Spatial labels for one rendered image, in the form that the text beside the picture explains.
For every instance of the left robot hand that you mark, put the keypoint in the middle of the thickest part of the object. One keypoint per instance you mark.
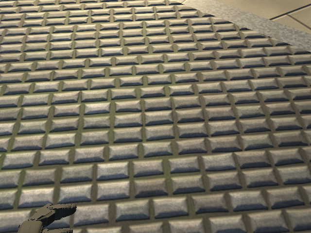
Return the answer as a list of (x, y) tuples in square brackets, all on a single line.
[(45, 216)]

